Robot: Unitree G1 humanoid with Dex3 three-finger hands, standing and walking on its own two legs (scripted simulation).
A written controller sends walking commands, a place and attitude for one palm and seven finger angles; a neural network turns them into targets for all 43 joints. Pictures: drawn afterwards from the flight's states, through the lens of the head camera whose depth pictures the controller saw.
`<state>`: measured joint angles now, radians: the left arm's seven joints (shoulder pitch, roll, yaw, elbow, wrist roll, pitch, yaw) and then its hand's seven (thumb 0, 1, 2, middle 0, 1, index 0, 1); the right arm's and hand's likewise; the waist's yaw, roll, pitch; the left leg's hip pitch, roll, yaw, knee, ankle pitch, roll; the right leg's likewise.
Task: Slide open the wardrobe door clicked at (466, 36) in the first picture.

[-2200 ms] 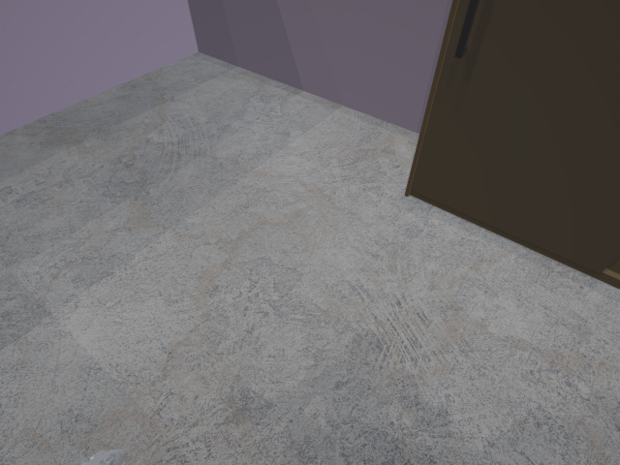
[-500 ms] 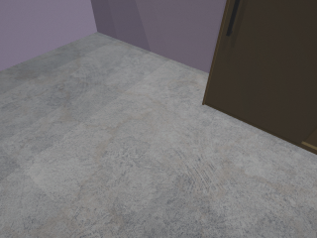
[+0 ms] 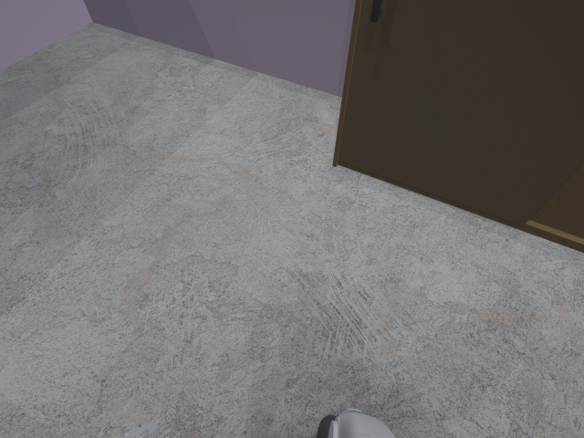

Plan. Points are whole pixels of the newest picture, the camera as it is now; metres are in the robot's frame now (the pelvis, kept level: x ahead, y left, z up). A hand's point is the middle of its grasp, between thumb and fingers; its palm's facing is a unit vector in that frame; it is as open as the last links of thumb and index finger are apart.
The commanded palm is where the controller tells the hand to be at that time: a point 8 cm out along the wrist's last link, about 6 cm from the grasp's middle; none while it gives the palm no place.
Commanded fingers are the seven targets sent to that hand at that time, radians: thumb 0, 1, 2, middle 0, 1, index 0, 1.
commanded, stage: walk to a spot facing it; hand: left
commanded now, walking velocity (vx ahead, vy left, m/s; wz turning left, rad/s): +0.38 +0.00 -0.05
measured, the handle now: out of the picture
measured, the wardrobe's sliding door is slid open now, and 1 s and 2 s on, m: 0.00 0.00 0.00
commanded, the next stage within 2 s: turn to face it in 0.82 s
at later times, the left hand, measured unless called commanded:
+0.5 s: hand (169, 414) +0.17 +0.21 -0.17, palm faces +0.07 -0.99 -0.12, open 7.3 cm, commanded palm none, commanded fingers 0.00 0.90 0.90 -0.20 -0.30 -0.20 -0.30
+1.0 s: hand (234, 219) +0.55 +0.14 -0.15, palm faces -0.13 -0.97 -0.21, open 7.4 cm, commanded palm none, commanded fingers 0.00 0.90 0.90 -0.20 -0.30 -0.20 -0.30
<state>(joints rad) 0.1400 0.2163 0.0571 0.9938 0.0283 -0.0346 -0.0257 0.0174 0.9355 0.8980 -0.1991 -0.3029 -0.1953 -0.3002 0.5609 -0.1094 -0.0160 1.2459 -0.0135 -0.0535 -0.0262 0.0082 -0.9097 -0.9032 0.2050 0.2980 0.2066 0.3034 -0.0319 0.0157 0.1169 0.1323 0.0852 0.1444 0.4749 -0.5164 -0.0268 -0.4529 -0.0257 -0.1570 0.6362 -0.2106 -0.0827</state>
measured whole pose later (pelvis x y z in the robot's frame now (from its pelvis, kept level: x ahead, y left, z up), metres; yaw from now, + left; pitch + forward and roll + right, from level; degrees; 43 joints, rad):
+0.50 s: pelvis +0.21 +0.04 +0.01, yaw +0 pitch -1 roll -2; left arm 0.37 0.17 0.06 1.10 0.03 -0.02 -0.01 0.01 0.92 0.90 -0.20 -0.30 -0.20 -0.30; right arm 0.19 -0.15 -0.05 0.99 -0.03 -0.08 0.01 0.00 -0.92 -0.90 0.20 0.30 0.20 0.30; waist 0.02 -0.04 0.02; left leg -0.35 0.09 0.17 0.64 -0.27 0.04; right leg -0.27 -0.04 -0.08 0.94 -0.46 -0.03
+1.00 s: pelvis +0.43 -0.02 +0.00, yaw -8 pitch -1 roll +0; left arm 0.13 0.16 0.06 1.02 0.02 -0.07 0.00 0.00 0.91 0.90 -0.20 -0.30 -0.19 -0.30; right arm 0.41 -0.12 -0.05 1.19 -0.01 -0.02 -0.01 0.01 -0.91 -0.90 0.20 0.30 0.20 0.30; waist -0.03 0.03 0.10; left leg -0.26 0.13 0.12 1.16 -0.49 -0.03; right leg -0.40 -0.03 -0.16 0.65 -0.23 -0.07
